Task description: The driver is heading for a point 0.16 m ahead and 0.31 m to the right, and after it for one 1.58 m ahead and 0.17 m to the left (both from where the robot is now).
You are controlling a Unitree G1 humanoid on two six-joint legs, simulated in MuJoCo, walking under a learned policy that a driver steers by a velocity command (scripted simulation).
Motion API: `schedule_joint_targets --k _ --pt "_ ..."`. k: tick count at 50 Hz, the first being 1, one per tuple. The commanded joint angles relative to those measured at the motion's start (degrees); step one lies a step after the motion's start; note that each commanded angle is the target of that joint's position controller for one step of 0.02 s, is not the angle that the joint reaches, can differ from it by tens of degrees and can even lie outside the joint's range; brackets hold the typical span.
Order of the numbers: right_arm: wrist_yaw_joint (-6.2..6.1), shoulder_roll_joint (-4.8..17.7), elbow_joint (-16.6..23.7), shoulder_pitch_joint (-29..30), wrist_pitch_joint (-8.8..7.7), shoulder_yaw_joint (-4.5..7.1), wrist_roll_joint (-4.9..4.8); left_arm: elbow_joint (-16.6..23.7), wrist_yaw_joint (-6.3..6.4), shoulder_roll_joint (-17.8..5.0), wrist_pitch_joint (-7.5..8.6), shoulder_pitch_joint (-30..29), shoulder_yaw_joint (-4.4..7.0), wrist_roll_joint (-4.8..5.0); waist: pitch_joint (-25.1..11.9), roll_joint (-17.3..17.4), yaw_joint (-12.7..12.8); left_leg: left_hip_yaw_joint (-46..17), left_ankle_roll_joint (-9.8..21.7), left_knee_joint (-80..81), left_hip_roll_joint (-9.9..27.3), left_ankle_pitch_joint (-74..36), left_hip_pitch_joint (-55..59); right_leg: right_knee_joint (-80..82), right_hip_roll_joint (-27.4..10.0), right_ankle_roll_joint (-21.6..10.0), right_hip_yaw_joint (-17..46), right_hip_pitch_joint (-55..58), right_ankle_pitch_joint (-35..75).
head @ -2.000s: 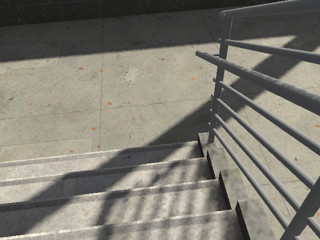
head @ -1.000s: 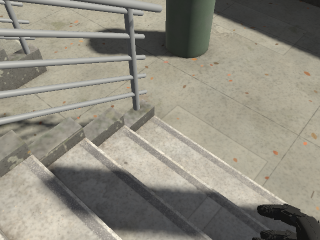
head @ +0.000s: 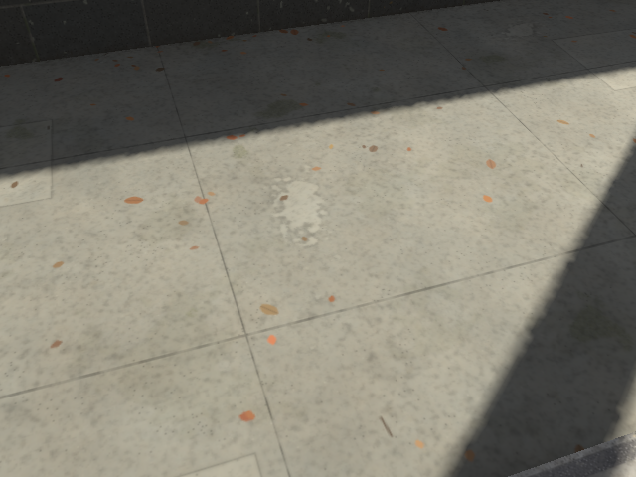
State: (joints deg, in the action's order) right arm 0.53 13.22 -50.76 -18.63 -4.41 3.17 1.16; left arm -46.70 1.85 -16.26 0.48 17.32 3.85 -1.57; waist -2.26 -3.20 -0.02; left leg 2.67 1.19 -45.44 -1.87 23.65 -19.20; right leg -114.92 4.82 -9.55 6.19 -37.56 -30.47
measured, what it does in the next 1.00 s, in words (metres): goes down: right foot 0.17 m lower, then left foot 0.17 m lower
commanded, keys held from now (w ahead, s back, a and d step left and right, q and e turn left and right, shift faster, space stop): w+e+shift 0.30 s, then w+q+shift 0.70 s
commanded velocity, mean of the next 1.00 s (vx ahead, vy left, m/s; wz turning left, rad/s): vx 1.00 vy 0.00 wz -0.05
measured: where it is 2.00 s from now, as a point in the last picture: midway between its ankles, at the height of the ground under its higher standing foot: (283, 230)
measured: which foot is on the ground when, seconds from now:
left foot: down 0.00-0.36, up 0.38-0.84, down 0.86-1.00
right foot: up 0.00-0.38, down 0.40-0.86, up 0.88-1.00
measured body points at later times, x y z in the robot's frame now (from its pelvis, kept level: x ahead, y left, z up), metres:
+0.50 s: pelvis +0.36 -0.05 -0.15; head +0.39 -0.05 +0.30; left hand +0.56 +0.12 -0.30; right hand +0.16 -0.20 -0.29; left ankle +0.27 +0.16 -0.69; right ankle +0.37 -0.08 -0.87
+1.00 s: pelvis +0.81 -0.09 -0.33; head +0.85 -0.11 +0.12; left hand +0.90 +0.14 -0.46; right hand +0.83 -0.37 -0.47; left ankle +0.80 -0.05 -1.04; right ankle +0.74 -0.25 -0.87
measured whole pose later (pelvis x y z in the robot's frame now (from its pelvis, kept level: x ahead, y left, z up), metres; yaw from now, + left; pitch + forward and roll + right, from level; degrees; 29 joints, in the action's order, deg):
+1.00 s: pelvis +0.81 -0.09 -0.33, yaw +3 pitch +0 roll +2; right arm -0.1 15.1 -55.3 -18.1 -1.9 4.6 2.2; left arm -51.6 0.3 -10.9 5.5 10.8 0.1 -2.8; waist 4.8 -0.2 -1.0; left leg 2.9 8.7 -37.7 -9.2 19.9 -17.7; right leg -95.9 -4.6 -0.9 4.3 -35.4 -28.3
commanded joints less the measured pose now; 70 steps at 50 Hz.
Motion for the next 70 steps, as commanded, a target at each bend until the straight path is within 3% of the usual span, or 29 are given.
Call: schedule_joint_targets --k 1,2,6,9,14,18,19,20,21,22,24,26,28,31,39,42,43,44,46,47,50,51,57,59,60,61,62,64,70 --pt "0.34 3.14 0.0 -5.81 -2.31 -0.99 0.73 8.99 -1.4 0.42 -1.45 -10.08 -0.84 -1.58 12.48 9.42 0.51 -29.3 -1.4 14.77 22.98 -15.44 1.11 10.89 -8.18 2.04 5.21 -28.93 18.17" --pt "0.08 2.02 -0.61 -3.81 -2.87 -1.56 0.75 9.57 -2.82 2.65 -1.96 -10.91 -2.14 0.05 15.71 6.65 3.85 -19.24 -2.11 18.14 18.6 -14.4 -12.32 26.7 -8.0 4.12 3.32 -19.23 24.92" --pt "-0.72 11.42 -2.0 -7.94 -4.04 0.79 0.13 6.48 -4.17 -0.18 -2.53 -8.96 0.19 -1.75 7.8 13.88 2.46 -14.06 -0.13 14.33 21.22 -33.12 -3.48 35.48 -5.83 2.86 -5.06 -11.31 35.84" --pt "-1.26 1.24 -6.78 -21.13 -3.58 -1.1 0.77 7.89 -4.28 2.12 0.8 -22.84 -0.81 -1.87 10.42 5.66 -5.76 -7.02 -3.79 6.34 14.73 -19.92 15.33 54.78 -5.87 -2.18 -5.27 -26.32 51.84" --pt "-2.32 1.36 -7.82 -21.16 -1.24 -1.77 2.03 8.03 -6.49 4.34 1.45 -30.31 -2.45 1.09 15.35 4.66 -6.78 4.5 -1.94 7.31 14.61 -21.01 7.63 76.15 -4.79 -0.19 -17.35 -0.1 58.8" --pt "-4.06 3.98 -12.26 -26.32 1.87 -1.35 1.62 -1.79 -3.87 0.49 1.51 -7.68 -0.77 -0.3 8.6 7.25 1.55 4.4 1.61 -20.58 16.11 -57.64 8.58 84.05 -1.4 -2.39 -15.14 29.82 42.4" --pt "-4.32 5.14 -12.48 -21.67 1.6 -1.0 2.19 -6.56 -2.84 -2.82 0.92 4.29 1.09 -0.55 4.36 4.46 9.1 5.98 2.33 -39.78 13.11 -46.31 1.38 89.39 -3.44 -3.73 -11.92 44.59 45.98" --pt "-4.1 5.47 -9.56 -11.8 1.62 0.3 1.27 -9.83 -2.09 -7.86 0.52 11.0 3.12 -0.44 3.37 -1.23 13.98 6.97 2.58 -68.68 3.13 5.64 -13.2 93.75 -11.09 -9.18 -1.32 56.32 50.07" --pt "-3.92 3.73 -4.14 -11.92 -0.02 0.1 -1.15 -10.09 -2.1 -11.4 2.06 12.99 2.69 -0.36 -3.24 -2.77 8.17 -4.78 4.8 -68.45 2.94 20.98 -26.46 72.56 -19.73 -6.67 2.93 67.65 76.96" --pt "-3.46 5.26 -3.37 -14.7 -0.67 0.54 -3.0 -9.82 -2.52 -8.49 2.51 14.67 1.67 0.17 -8.83 1.64 8.78 -11.56 5.37 -60.95 3.35 17.16 -34.76 73.11 -26.87 -9.88 10.69 73.41 70.65" --pt "-1.54 4.11 -3.63 -10.99 0.01 0.72 -0.16 -7.2 -1.22 -3.0 3.18 -0.47 0.73 0.0 0.85 5.79 0.86 -9.6 4.35 -35.5 7.5 -1.9 -32.51 92.9 -24.65 -8.82 11.75 49.16 20.65" --pt "-0.77 2.45 -5.71 -12.69 3.19 1.28 3.49 -6.45 -0.49 -0.23 5.2 -4.35 -0.48 1.12 5.51 7.08 -3.22 -10.65 0.61 -25.32 9.26 -5.46 -15.41 95.33 -25.18 -9.71 11.63 25.26 24.58" --pt "-0.16 0.22 -6.38 -13.85 5.74 0.86 2.88 -8.8 -1.52 -2.96 7.22 0.91 0.42 -0.55 6.77 5.49 -3.66 -8.75 0.27 -25.28 9.31 -11.2 -14.64 92.67 -23.4 -8.08 6.38 19.69 32.69" --pt "2.02 -1.28 -2.3 -2.86 3.12 0.56 1.13 -9.58 -1.32 1.63 9.76 -5.64 -0.56 1.88 8.71 0.71 -5.86 -5.31 1.16 2.98 8.1 -49.42 -1.74 89.52 -10.16 2.62 -11.95 4.6 11.86" --pt "3.32 1.46 3.85 18.24 1.78 0.64 1.88 -13.36 1.17 -0.88 6.67 11.7 -1.47 -1.11 18.09 5.01 5.36 4.68 7.35 18.12 4.65 -46.65 -19.21 71.85 -17.47 3.03 -14.21 35.06 30.43" --pt "2.98 6.56 -2.49 -3.65 1.79 2.68 2.05 -12.7 1.83 -4.81 4.35 10.08 -0.71 -0.78 4.85 0.55 -5.61 5.17 12.37 18.11 2.56 -32.42 9.68 40.24 -20.78 2.52 -13.74 29.92 61.21" --pt "2.78 10.5 -6.39 -17.24 2.2 4.74 1.52 -11.7 1.13 -4.68 4.5 2.49 -0.22 -0.83 -1.09 5.97 -15.24 1.59 17.9 20.13 3.0 -35.61 25.53 11.2 -12.52 4.25 -19.15 20.59 43.59" --pt "2.59 15.98 -7.93 -19.72 3.15 6.12 0.79 -6.19 -0.1 -0.65 5.99 -3.63 -0.75 0.09 -2.46 21.3 -13.59 -6.08 20.7 2.4 8.6 -53.2 48.57 -9.06 -3.18 6.28 -16.64 -12.71 -9.22" --pt "0.7 14.61 -6.44 -23.38 3.57 4.89 1.19 2.96 -0.72 -0.97 7.32 -9.78 -2.77 1.02 -15.41 12.54 -14.9 -37.67 29.4 17.15 22.08 -24.22 63.99 -2.38 -4.59 8.13 -5.18 -37.3 -7.11" --pt "-1.17 13.59 -5.58 -18.62 3.95 4.59 1.98 3.36 -1.29 -1.92 8.27 -11.46 -3.08 0.24 -8.99 5.59 -11.01 -43.35 26.27 26.67 24.1 -5.34 52.32 10.91 -9.05 7.25 -2.71 -36.74 -2.21" --pt "-2.22 9.67 -1.18 -1.77 0.61 2.25 0.1 5.75 -2.44 -1.62 5.17 -16.26 -3.04 -2.54 10.42 -5.17 1.51 -32.57 20.38 32.51 15.29 -9.99 1.46 41.82 -14.49 11.77 -1.0 -13.42 8.75" --pt "-2.1 11.88 1.02 3.9 -0.16 2.61 -0.05 6.59 -2.64 -1.07 4.02 -15.92 -3.33 -2.79 11.54 -0.78 3.85 -26.66 18.92 35.27 11.08 -14.3 -10.79 52.98 -14.12 13.09 -2.3 -0.31 13.36" --pt "0.78 13.4 2.44 1.28 -0.53 4.48 -1.71 4.27 -2.22 -3.95 4.27 -10.19 -1.96 1.58 3.45 4.63 2.15 -20.17 12.03 22.56 3.4 -32.6 -0.09 79.82 -6.83 11.84 -6.43 24.72 29.01" --pt "0.89 14.29 3.57 3.06 -0.04 4.63 -0.64 0.2 -1.23 -7.16 4.89 6.88 0.12 1.01 -5.52 1.33 12.09 -17.96 9.24 -1.25 0.1 -41.48 0.09 80.02 -4.16 11.35 -8.34 42.0 18.75" --pt "1.03 7.28 6.36 6.08 -0.88 2.74 -0.25 -1.38 -0.31 -11.44 5.13 18.57 1.39 -0.4 -12.24 -6.14 16.86 -14.59 8.16 -24.31 -3.93 -26.33 -9.43 82.63 -15.83 10.06 5.61 53.38 -0.83" --pt "1.22 0.85 11.16 2.65 -1.38 1.08 -2.33 -0.33 -0.3 -13.82 4.84 13.99 1.63 -1.62 -13.97 -24.11 8.11 -10.9 7.97 -37.76 -7.26 3.94 -23.24 101.85 -29.19 8.17 40.99 55.37 -15.73" --pt "0.64 3.18 10.73 -0.33 -0.3 0.62 -1.96 2.01 -0.68 -11.48 4.33 3.32 1.76 -1.8 -8.11 -18.7 3.03 -9.28 8.54 -43.4 -2.76 -0.51 -29.99 105.69 -31.14 3.72 48.06 49.28 -30.26" --pt "1.41 5.07 10.42 4.89 1.41 0.74 0.17 2.45 -1.06 -3.78 3.97 -1.91 0.53 -1.27 3.34 -2.56 2.98 -6.8 7.72 -39.37 3.46 -6.72 -29.82 101.31 -26.04 3.96 25.66 36.01 -14.41" --pt "4.03 3.25 17.44 14.75 4.31 -0.45 0.4 -3.16 -1.84 -0.8 7.19 2.68 -0.46 0.17 4.9 -0.54 -0.13 -5.04 5.11 -28.69 6.45 -17.58 -27.25 105.64 -18.65 8.24 -7.08 29.45 23.71"
Keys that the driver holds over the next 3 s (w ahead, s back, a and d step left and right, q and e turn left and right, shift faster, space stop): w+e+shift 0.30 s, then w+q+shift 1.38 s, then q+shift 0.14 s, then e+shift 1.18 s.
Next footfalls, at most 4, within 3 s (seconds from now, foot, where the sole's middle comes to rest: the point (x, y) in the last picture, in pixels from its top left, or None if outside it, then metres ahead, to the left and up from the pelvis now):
0.40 right None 0.41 -0.09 -0.91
0.86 left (340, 433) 0.84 -0.05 -1.08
1.20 right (400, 323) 1.23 -0.26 -1.08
1.64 left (296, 259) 1.51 0.09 -1.08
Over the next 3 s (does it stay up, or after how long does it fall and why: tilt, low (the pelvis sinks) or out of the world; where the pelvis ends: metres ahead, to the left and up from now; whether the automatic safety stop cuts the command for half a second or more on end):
stays up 1.69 0.22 -0.30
